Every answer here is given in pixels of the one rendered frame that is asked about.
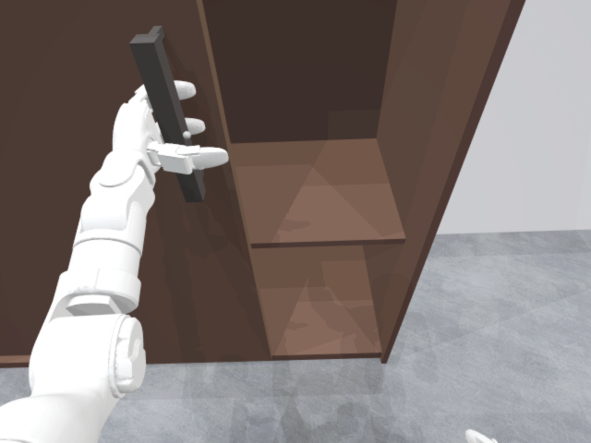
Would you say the robot left upper arm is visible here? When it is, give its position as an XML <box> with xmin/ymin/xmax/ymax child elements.
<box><xmin>0</xmin><ymin>314</ymin><xmax>146</xmax><ymax>443</ymax></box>

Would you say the handle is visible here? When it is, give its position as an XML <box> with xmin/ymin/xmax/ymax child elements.
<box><xmin>129</xmin><ymin>26</ymin><xmax>206</xmax><ymax>202</ymax></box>

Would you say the robot left forearm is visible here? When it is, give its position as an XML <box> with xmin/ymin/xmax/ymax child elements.
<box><xmin>29</xmin><ymin>149</ymin><xmax>156</xmax><ymax>393</ymax></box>

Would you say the wardrobe door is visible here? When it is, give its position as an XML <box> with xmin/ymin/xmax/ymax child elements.
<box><xmin>0</xmin><ymin>0</ymin><xmax>272</xmax><ymax>365</ymax></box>
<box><xmin>0</xmin><ymin>314</ymin><xmax>35</xmax><ymax>356</ymax></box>

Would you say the left robot hand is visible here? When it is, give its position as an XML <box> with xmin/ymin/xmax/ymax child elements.
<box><xmin>113</xmin><ymin>80</ymin><xmax>229</xmax><ymax>174</ymax></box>

